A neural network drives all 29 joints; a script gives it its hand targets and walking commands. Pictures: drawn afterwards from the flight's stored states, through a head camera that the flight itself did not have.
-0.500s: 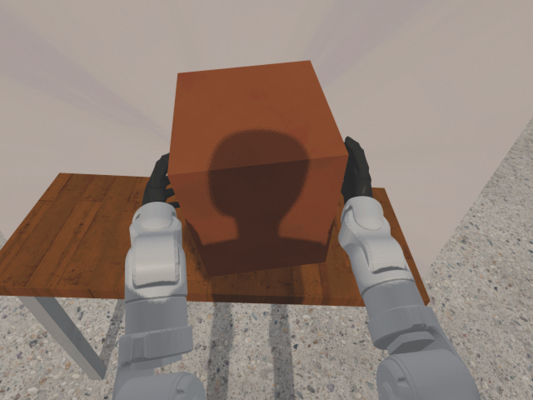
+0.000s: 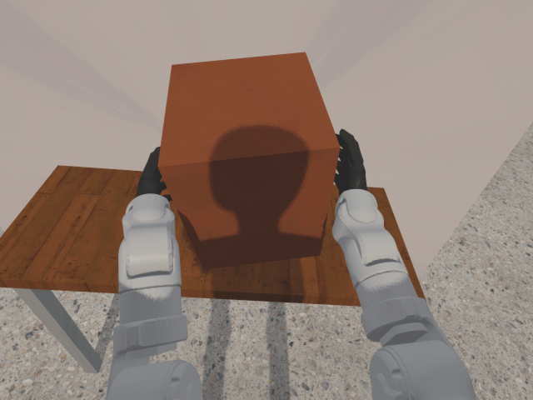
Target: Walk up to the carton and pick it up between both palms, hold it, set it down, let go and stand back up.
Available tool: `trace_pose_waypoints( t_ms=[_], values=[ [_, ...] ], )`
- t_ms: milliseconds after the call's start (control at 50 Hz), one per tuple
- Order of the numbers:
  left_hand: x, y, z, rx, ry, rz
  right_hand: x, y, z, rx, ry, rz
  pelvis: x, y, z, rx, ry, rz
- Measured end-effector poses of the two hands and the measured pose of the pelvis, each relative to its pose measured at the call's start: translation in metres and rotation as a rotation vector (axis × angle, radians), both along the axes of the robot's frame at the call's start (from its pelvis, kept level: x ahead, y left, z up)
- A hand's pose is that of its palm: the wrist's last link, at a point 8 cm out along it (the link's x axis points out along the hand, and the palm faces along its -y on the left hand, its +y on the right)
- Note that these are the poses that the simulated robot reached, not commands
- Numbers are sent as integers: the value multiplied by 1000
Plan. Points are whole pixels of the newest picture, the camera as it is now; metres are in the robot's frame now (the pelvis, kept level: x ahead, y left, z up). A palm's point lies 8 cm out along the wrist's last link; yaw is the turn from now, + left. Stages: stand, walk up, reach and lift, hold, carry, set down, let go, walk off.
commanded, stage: hold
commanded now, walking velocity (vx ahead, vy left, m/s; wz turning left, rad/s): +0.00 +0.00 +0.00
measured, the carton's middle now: (251, 167) +0.42 +0.01 +0.16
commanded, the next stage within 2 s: set down in 1.28 s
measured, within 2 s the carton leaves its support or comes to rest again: neither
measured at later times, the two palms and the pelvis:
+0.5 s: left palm (154, 198) +0.35 +0.15 +0.16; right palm (352, 189) +0.36 -0.13 +0.17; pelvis +0.00 +0.01 +0.00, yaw -1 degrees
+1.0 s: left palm (157, 199) +0.35 +0.15 +0.15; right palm (354, 189) +0.36 -0.14 +0.17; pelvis +0.00 +0.00 +0.00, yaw +0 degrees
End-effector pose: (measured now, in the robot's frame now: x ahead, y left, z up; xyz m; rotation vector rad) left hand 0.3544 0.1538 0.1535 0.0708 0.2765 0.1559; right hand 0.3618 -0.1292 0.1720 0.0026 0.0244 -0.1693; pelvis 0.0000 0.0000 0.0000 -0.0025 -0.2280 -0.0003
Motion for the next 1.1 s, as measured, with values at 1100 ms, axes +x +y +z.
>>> trace_pose_waypoints(
  t_ms=[1100],
  values=[
    [-1, -6, 2, 5, -4, -9, -2, -6, 0, 3, -4, -13, 0, 3, 0, -1, 2, -10]
  ],
)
